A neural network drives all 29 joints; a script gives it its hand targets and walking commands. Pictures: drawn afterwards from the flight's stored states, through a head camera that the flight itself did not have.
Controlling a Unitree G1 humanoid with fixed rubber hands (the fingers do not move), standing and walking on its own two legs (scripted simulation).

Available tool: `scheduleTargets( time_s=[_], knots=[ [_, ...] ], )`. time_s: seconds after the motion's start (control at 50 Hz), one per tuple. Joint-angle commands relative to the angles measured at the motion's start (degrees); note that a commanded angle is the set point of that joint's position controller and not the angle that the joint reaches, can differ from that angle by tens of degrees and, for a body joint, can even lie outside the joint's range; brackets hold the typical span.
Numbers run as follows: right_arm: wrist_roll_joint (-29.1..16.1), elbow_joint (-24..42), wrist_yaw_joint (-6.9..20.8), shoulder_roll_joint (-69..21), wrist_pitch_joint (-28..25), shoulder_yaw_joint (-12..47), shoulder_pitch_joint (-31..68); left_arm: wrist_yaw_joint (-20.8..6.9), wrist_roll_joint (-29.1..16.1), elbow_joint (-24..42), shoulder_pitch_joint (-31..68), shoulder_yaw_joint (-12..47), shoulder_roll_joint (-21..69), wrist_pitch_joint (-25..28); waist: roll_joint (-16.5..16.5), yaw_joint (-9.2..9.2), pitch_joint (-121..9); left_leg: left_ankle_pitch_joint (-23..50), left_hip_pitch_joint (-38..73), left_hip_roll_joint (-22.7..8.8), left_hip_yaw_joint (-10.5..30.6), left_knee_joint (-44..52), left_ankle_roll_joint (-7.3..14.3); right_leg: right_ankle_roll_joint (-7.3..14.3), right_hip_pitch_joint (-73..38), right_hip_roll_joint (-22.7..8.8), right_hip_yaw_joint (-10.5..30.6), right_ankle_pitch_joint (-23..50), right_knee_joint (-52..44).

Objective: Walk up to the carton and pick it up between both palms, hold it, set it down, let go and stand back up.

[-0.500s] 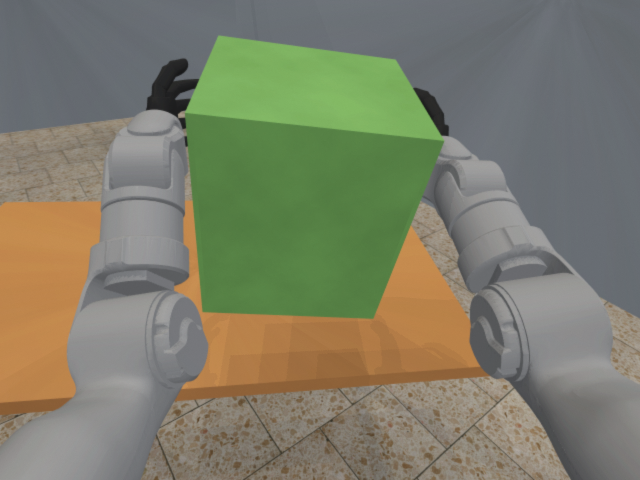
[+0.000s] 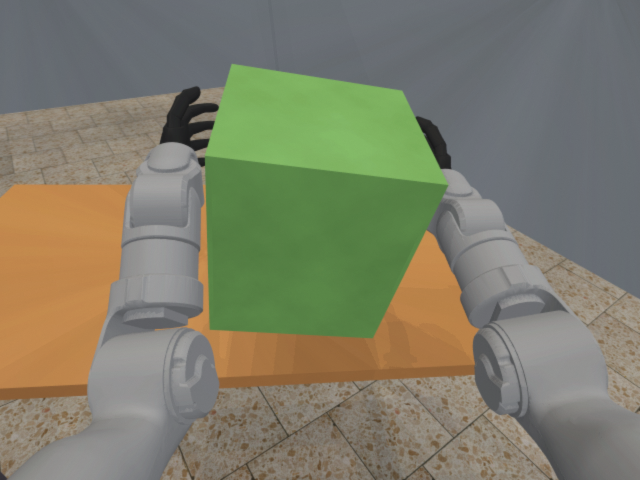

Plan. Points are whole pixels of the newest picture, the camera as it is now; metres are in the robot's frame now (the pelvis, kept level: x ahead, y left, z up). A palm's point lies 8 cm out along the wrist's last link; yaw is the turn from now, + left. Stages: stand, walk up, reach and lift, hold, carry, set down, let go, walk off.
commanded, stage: set down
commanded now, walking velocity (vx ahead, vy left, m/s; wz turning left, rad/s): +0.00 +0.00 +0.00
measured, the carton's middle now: (306, 209) +0.39 +0.02 +0.22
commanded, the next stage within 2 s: none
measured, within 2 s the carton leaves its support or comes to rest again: neither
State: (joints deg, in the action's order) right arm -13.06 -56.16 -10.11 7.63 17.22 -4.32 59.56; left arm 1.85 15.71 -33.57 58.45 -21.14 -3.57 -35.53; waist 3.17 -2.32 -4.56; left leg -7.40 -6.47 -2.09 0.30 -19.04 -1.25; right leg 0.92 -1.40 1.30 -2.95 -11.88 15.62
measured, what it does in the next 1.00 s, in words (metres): stands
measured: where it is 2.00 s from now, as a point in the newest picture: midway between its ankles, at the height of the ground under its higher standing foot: outside the picture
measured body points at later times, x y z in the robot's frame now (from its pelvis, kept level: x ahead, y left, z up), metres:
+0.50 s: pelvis +0.00 +0.00 +0.00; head -0.05 +0.03 +0.45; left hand +0.41 +0.17 +0.24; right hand +0.42 -0.14 +0.22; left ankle +0.04 +0.13 -0.75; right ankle -0.03 -0.10 -0.75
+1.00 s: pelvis +0.00 -0.01 +0.00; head -0.03 +0.01 +0.45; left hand +0.42 +0.17 +0.21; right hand +0.44 -0.13 +0.20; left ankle +0.04 +0.13 -0.75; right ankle -0.03 -0.10 -0.75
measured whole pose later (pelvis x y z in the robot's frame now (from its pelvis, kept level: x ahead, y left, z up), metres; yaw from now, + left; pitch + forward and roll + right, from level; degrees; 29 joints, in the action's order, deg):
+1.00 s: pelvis +0.00 -0.01 +0.00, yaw -1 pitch -2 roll +0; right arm -3.2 -63.6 -6.5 5.9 10.4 -12.2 58.4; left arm 3.9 15.7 -39.1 53.3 -22.4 -0.8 -26.3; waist 2.4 2.4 -4.0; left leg -6.8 -9.5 -2.8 -0.2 -18.1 -2.2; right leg 1.7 2.8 1.9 -2.4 -12.0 16.5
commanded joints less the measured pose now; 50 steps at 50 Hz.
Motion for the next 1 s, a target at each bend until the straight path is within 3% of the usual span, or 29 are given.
scheduleTargets(
  time_s=[0.0,0.28,0.74,0.76,0.98],
  knots=[
    [-1.9,18.0,5.3,-29.8,-5.0,8.5,52.3,-8.7,-5.1,1.7,32.7,15.5,31.8,2.2,-2.8,-0.24,-20.1,14.9,15.9,3.9,-1.3,-1.0,1.1,-4.9,4.1,1.8,-0.5,16.8,-2.3],
    [0.0,17.6,6.7,-29.5,-8.5,7.3,52.0,-6.9,-6.3,4.1,33.1,19.2,34.6,4.8,-6.0,0.78,-22.9,18.8,18.5,3.2,-1.1,-2.3,-0.5,-4.2,6.3,1.9,-1.4,16.5,-1.9],
    [6.9,10.5,9.7,-30.2,-11.7,1.4,49.8,-5.2,-5.2,-2.5,31.2,15.8,35.0,9.7,-4.1,3.50,-24.0,17.4,16.3,2.9,-2.4,-1.4,-0.4,-4.4,6.6,1.5,-1.3,18.4,-1.3],
    [6.4,11.6,9.8,-30.2,-11.6,2.3,51.1,-5.1,-4.9,-1.2,31.0,15.6,34.2,9.9,-4.5,4.26,-25.1,18.5,15.9,3.1,-2.8,-2.0,-0.6,-4.6,5.9,1.2,-0.8,19.3,-1.0],
    [8.8,7.1,11.2,-30.0,-11.7,-0.3,48.3,-4.4,-4.5,-1.8,30.9,14.2,33.6,11.5,-3.8,4.65,-25.8,18.7,15.7,2.9,-2.9,-1.8,-0.9,-4.8,7.2,1.3,-1.1,19.8,-0.7]
  ],
)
